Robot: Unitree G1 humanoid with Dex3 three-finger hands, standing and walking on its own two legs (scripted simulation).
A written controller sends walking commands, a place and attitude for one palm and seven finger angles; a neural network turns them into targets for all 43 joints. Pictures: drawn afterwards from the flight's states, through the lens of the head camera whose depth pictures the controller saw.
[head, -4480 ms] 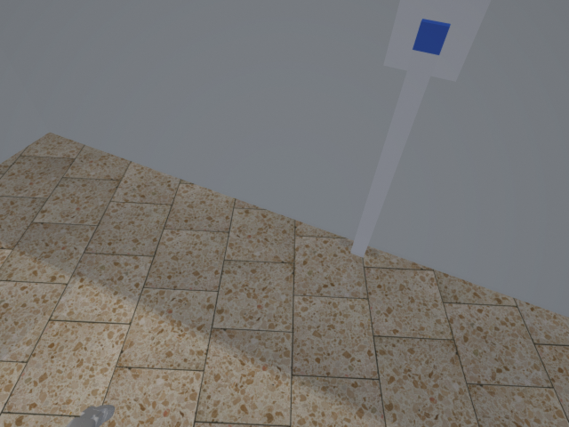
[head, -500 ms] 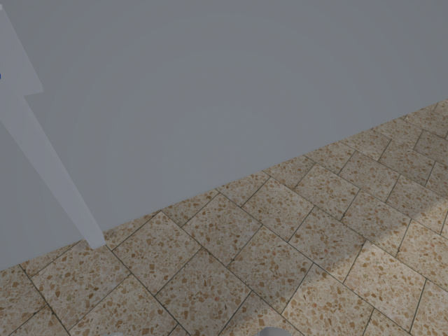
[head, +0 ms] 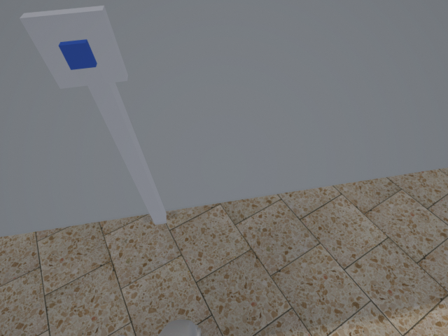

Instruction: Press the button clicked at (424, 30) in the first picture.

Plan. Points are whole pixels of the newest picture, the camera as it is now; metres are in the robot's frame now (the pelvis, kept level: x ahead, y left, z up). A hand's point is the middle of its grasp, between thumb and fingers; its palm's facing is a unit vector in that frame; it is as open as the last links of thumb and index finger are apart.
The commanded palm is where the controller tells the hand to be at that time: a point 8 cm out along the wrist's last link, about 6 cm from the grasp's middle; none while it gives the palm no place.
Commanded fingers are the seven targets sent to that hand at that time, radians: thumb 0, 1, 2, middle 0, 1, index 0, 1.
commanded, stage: turn to face it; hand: left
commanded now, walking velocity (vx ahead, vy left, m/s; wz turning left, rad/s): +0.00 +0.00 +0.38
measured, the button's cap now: (78, 54) +0.70 +0.38 +0.16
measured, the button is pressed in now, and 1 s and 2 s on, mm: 0 0 0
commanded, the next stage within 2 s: take the last steps up to it in 0.28 s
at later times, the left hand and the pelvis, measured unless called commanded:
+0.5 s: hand out of the picture -0.02 +0.29 -0.18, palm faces +0.22 -0.95 -0.21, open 7.3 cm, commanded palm none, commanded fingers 0.00 0.90 0.90 -0.20 -0.30 -0.20 -0.30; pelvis -0.01 +0.08 +0.01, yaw +9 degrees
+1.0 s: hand out of the picture +0.10 +0.22 -0.16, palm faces +0.24 -0.95 -0.21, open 7.2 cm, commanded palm none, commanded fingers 0.00 0.90 0.90 -0.20 -0.30 -0.20 -0.30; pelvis +0.07 +0.03 +0.00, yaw +12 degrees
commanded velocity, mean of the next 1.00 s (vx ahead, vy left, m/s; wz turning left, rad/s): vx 0.19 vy -0.02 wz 0.13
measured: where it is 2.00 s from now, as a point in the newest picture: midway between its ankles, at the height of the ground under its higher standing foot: outside the picture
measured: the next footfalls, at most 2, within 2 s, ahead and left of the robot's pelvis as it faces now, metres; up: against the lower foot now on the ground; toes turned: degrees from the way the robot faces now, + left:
left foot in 0.22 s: +0.02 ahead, +0.15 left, +0.00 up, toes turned +13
right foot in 0.90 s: +0.12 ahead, -0.06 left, +0.00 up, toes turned +4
